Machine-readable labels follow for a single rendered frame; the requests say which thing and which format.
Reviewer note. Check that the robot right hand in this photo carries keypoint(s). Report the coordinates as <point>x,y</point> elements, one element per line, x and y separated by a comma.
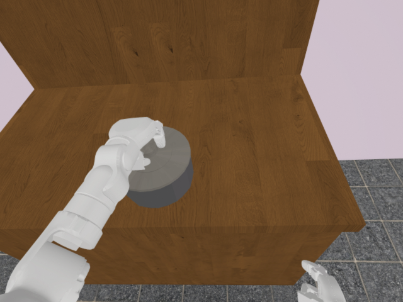
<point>328,288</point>

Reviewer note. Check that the lid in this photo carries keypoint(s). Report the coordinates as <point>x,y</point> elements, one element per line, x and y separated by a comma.
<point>166,166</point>

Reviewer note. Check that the table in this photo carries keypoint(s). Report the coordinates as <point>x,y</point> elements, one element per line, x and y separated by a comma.
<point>267,191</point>

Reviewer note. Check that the knob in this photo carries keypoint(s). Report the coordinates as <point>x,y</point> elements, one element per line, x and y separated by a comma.
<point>150,149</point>

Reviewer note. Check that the left robot upper arm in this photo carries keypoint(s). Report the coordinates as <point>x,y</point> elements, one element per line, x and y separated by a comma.
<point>54,274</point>

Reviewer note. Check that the pot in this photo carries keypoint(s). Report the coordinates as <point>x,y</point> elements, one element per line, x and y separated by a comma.
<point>166,195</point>

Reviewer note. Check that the robot left hand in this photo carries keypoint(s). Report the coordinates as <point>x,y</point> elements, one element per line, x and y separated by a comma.
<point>141,131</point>

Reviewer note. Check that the left robot forearm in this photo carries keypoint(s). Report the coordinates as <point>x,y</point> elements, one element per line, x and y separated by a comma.
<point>81,222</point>

